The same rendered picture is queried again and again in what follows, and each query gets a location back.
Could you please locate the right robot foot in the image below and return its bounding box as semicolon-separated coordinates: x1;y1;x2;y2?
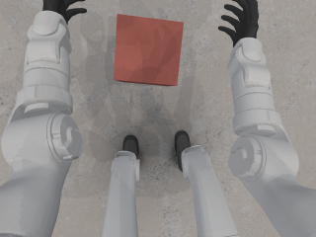
174;130;191;172

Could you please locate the robot left forearm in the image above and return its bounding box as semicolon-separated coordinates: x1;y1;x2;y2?
1;10;73;160

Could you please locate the left robot upper arm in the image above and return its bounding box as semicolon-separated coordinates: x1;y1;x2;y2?
0;112;84;237

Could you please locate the robot left hand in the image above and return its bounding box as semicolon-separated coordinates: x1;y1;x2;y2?
42;0;87;25

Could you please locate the right robot upper arm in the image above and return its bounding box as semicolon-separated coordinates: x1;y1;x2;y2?
227;133;316;237

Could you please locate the carton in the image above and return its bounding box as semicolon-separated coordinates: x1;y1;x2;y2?
114;14;184;87

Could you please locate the left robot foot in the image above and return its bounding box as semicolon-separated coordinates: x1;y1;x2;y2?
122;134;139;159

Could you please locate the robot right forearm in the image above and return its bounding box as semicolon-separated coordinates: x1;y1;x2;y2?
227;38;293;146

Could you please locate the robot right hand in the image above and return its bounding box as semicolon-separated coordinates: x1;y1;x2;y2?
218;0;259;47

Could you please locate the robot foot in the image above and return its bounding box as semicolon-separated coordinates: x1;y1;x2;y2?
122;134;139;159
174;130;191;172

